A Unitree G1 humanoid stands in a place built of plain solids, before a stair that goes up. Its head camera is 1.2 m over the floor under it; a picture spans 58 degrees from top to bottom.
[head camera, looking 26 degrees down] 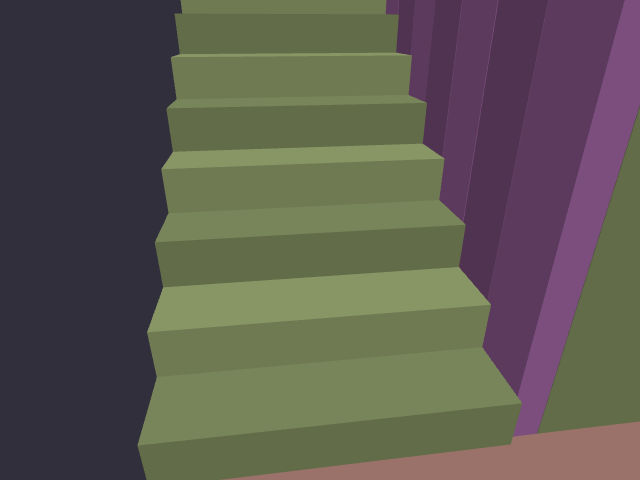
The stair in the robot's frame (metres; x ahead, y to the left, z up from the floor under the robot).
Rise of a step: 0.18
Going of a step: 0.26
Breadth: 1.12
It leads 8 degrees to the left of straight ahead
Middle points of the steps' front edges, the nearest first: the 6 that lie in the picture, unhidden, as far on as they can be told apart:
0.89 -0.06 0.18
1.14 -0.02 0.36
1.40 0.01 0.54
1.66 0.05 0.72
1.92 0.08 0.91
2.17 0.11 1.09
